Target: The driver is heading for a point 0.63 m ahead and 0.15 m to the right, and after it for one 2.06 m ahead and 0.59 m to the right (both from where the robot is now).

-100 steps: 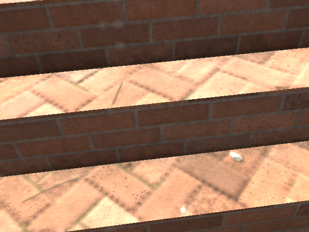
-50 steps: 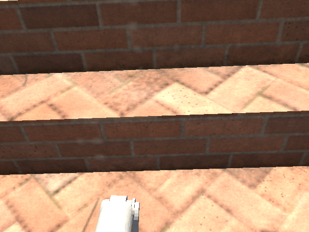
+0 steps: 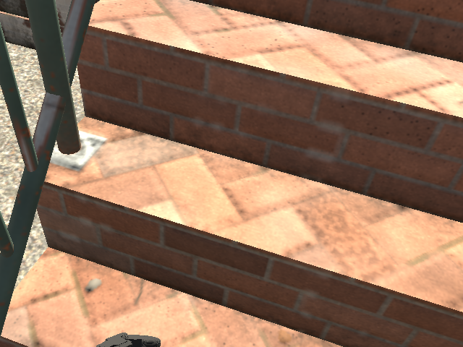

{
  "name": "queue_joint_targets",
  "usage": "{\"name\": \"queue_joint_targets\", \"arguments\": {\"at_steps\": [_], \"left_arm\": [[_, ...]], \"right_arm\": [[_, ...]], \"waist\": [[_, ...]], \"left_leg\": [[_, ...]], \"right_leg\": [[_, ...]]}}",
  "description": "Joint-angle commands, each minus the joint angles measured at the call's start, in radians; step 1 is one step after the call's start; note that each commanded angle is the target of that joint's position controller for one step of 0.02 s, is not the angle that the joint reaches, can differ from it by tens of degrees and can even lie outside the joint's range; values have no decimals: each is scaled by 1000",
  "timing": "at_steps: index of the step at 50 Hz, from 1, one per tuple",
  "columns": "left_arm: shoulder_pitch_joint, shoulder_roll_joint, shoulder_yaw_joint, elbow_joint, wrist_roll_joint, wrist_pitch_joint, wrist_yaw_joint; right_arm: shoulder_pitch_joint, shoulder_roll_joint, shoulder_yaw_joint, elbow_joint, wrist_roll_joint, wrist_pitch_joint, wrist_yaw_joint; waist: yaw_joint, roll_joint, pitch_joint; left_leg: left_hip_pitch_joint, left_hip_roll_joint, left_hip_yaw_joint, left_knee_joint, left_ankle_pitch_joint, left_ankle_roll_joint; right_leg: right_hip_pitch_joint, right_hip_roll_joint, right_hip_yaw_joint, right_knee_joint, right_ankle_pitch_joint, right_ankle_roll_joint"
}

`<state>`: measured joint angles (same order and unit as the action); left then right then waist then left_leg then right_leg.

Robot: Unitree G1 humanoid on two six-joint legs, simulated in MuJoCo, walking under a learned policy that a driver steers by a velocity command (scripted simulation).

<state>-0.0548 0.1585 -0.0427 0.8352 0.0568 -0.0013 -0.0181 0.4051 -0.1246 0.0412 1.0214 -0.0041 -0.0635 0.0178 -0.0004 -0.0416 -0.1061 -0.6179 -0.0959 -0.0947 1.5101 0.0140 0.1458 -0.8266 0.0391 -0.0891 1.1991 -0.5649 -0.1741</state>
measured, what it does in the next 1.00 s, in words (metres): goes down, turning right: left foot 0.25 m lower, then right foot 0.24 m higher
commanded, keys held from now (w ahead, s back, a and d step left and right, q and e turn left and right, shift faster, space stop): e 1.00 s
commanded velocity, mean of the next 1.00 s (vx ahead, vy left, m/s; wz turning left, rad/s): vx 0.11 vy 0.00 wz -0.45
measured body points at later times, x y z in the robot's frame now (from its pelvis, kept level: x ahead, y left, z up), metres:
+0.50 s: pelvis +0.00 +0.14 -0.14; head +0.05 +0.16 +0.31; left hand +0.28 +0.23 -0.23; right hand -0.08 -0.07 -0.28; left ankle -0.06 +0.25 -0.87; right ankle +0.06 +0.01 -0.58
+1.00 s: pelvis -0.03 +0.10 -0.14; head -0.04 +0.11 +0.31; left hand +0.15 +0.29 -0.25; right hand +0.07 -0.18 -0.22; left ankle -0.08 +0.26 -0.87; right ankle -0.07 -0.03 -0.75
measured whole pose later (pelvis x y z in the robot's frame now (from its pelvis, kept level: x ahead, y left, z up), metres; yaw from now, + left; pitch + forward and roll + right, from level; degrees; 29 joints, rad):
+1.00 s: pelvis -0.03 +0.10 -0.14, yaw -25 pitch +1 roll +0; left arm 0.33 0.20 0.00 0.60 0.01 0.06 0.03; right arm 0.14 -0.25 0.02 0.62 -0.06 0.02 -0.04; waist 0.13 -0.01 -0.05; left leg -0.07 0.14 0.27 0.52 -0.43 -0.05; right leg -0.71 -0.12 -0.06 1.38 -0.31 0.04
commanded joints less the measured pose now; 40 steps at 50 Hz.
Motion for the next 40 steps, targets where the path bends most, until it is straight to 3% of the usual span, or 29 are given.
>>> {"name": "queue_joint_targets", "arguments": {"at_steps": [1,2,6,8,11,12,14,15,16,17,18,19,20,21,22,23,24,25,26,27,28,29,32,33,35,36,37,38,40], "left_arm": [[23,-84,-15,111,-34,-7,19],[6,-19,5,141,-26,-17,20],[-56,59,17,118,-24,1,15],[-22,127,33,90,-34,1,20],[-6,159,57,14,-41,4,60],[-15,154,61,-14,-48,5,72],[-67,106,62,-51,-77,16,93],[-76,60,52,-92,-83,28,103],[19,23,58,-100,-79,40,115],[34,-53,46,-132,-88,31,112],[206,-134,35,-102,-107,17,98],[273,-182,21,-124,-108,-1,67],[136,-244,-5,-184,-92,-48,14],[107,-167,-14,-257,-90,-92,-25],[-1,-116,-25,-283,-102,-105,-50],[-176,-132,-57,-342,-72,-103,-63],[-460,-154,-105,-452,-74,-63,-46],[-462,-153,-91,-477,-72,-1,-21],[-270,-75,-39,-374,-98,45,16],[-30,-35,-36,-332,-80,69,33],[38,22,-22,-315,-52,75,46],[14,50,-4,-324,-53,73,56],[85,29,27,-308,-73,108,90],[211,45,43,-278,-67,125,100],[261,108,73,-277,-56,122,110],[113,118,80,-319,-56,101,116],[64,7,52,-348,-75,98,112],[131,17,54,-330,-101,69,82],[180,23,42,-307,-89,16,50]], "right_arm": [[-187,-10,3,-256,-32,-1,44],[-137,39,27,-246,-25,-1,36],[3,-25,24,-192,-29,41,-15],[-12,-42,25,-200,-28,60,-43],[-58,-98,4,-208,7,73,-48],[-52,-94,3,-211,-2,77,-50],[38,-76,-1,-143,-24,95,-45],[41,-51,-2,-90,-46,107,-30],[-15,-23,1,-68,-23,122,-26],[-13,-5,8,-57,-13,122,-23],[-148,30,36,-65,-26,122,-32],[-153,18,40,-31,-24,121,-41],[33,-93,13,23,-61,110,-55],[140,-223,-36,10,-55,118,-61],[47,-215,-50,-27,-72,150,-64],[4,-237,-69,-80,-54,159,-88],[24,-329,-100,-130,-15,118,-123],[74,-293,-85,-125,10,74,-159],[20,-260,-66,-110,-15,78,-187],[-106,-369,-103,-163,6,88,-178],[-154,-405,-127,-194,51,96,-165],[-110,-377,-125,-202,44,112,-158],[-109,-307,-105,-262,-48,148,-156],[-197,-347,-106,-332,-59,144,-148],[-226,-293,-87,-422,-42,138,-129],[-148,-271,-75,-458,-84,120,-118],[-68,-249,-63,-434,-90,117,-117],[-99,-207,-45,-452,-91,93,-108],[-2,-226,-53,-446,-55,67,-102]], "waist": [[-139,89,130],[-173,72,165],[-258,-6,83],[-229,-72,34],[-171,-118,-28],[-166,-107,-32],[-203,-55,2],[-176,1,68],[-82,73,111],[-43,165,133],[73,212,130],[124,207,104],[60,317,-33],[49,306,-104],[34,211,-79],[-4,152,-99],[-102,179,-50],[-111,226,-72],[-11,175,-131],[95,227,-177],[102,187,-183],[81,161,-166],[112,227,-62],[156,271,-23],[134,240,87],[-2,161,172],[-42,222,237],[-22,124,214],[-48,92,88]], "left_leg": [[-247,52,-124,470,-255,39],[-284,65,-88,457,-196,26],[-123,105,78,338,73,-101],[-79,130,112,216,18,-137],[24,159,64,-5,-59,-155],[69,172,53,-174,-71,-137],[305,146,199,-820,20,-104],[286,132,265,-1024,55,-115],[334,189,168,-1147,67,-101],[352,261,82,-1296,401,-89],[394,304,57,-1383,613,-149],[393,324,48,-1355,967,-240],[619,339,34,-984,1837,-269],[951,392,-1,-888,1801,-135],[924,352,70,-889,1467,-77],[831,347,90,-978,1272,-57],[461,529,-180,-1207,974,-2],[317,593,-316,-1377,1032,53],[401,513,-126,-1335,1132,-12],[508,498,52,-1236,1276,7],[612,482,115,-1198,1350,3],[615,454,144,-1185,1339,-15],[413,385,198,-1222,914,-34],[400,382,219,-1222,848,1],[512,337,219,-1167,647,7],[557,436,136,-1200,495,95],[734,475,72,-1158,300,112],[787,402,139,-1095,243,50],[924,368,149,-1044,255,29]], "right_leg": [[-168,-193,491,-490,-489,2],[-180,-189,405,-545,-320,9],[-256,-133,251,-571,-89,-10],[-185,-124,260,-571,-69,-21],[-108,-140,375,-447,-154,-17],[-100,-126,367,-381,-149,8],[-152,-18,174,-186,-90,110],[-102,15,95,-61,-7,141],[-142,31,119,201,-14,133],[-155,99,89,465,48,154],[-201,137,126,798,-16,158],[-177,109,139,1038,-13,128],[-367,127,94,1324,-67,169],[-683,77,78,1349,-154,223],[-697,15,20,1202,-37,213],[-560,-102,-32,843,40,203],[-278,-208,-28,425,68,189],[-57,-138,-14,465,37,203],[6,-72,-6,573,-1,171],[64,-72,4,429,-129,141],[78,-33,-45,302,-168,112],[108,-1,-74,263,-71,82],[174,65,-32,482,-67,50],[191,88,-41,499,-126,62],[38,107,4,313,-190,66],[-169,136,-7,729,37,167],[-564,89,136,1035,-111,225],[-599,72,191,1060,15,241],[-621,48,204,969,74,245]]}}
